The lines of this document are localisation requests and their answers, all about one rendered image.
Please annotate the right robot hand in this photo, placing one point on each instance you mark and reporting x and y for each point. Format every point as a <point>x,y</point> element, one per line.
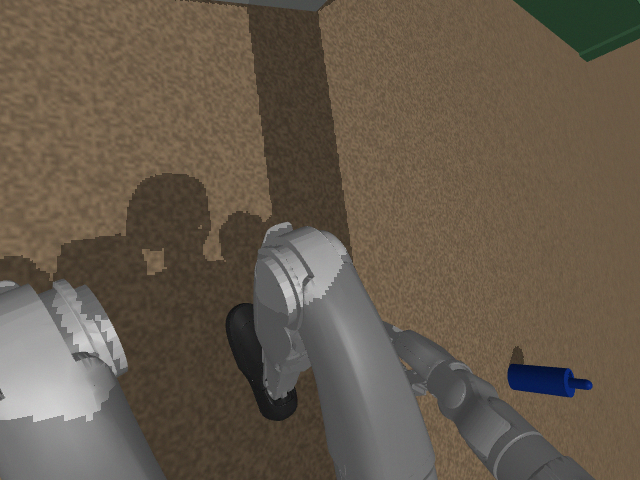
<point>419,352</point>

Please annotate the right robot foot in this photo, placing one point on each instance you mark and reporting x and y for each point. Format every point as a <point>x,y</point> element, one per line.
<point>247,352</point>

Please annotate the right robot arm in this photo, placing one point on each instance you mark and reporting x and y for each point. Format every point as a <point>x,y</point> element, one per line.
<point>508,445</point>

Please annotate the sofa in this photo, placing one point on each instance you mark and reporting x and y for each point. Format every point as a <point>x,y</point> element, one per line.
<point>591,27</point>

